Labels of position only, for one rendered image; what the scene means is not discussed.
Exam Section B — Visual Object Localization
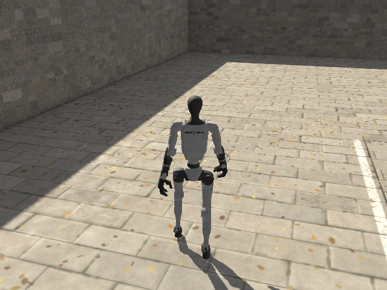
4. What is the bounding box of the left robot forearm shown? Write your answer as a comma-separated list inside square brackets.
[160, 147, 173, 179]

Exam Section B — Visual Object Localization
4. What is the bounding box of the robot torso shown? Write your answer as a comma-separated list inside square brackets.
[180, 119, 209, 181]

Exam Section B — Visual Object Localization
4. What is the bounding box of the right robot upper arm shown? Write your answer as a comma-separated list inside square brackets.
[207, 122, 223, 155]

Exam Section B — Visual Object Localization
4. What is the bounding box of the left robot hand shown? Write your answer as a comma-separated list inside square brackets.
[158, 178, 172, 196]

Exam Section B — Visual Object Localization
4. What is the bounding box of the right robot hand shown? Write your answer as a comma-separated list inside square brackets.
[213, 166, 227, 178]

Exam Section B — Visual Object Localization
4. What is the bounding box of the left robot upper arm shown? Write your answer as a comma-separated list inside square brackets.
[167, 121, 182, 156]

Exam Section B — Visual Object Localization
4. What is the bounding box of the right robot foot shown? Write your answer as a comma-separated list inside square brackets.
[201, 243, 210, 259]

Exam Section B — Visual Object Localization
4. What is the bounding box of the right robot forearm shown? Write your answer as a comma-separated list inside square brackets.
[216, 145, 227, 168]

